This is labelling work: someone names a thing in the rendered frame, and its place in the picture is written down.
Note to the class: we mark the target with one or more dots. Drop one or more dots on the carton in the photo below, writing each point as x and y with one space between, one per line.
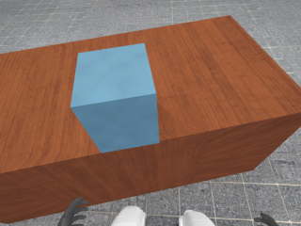
114 97

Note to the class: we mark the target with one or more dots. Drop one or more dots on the right robot thigh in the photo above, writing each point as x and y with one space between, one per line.
194 218

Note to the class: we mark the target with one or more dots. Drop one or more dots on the robot thigh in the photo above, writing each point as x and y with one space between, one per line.
194 218
130 216

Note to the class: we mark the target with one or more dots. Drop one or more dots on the pedestal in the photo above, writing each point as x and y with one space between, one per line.
223 106

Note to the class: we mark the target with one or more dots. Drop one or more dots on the left robot hand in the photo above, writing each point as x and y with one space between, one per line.
68 218

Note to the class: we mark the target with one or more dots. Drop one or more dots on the right robot hand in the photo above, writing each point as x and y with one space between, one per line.
266 219

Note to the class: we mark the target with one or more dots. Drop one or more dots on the left robot thigh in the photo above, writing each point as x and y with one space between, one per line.
130 216

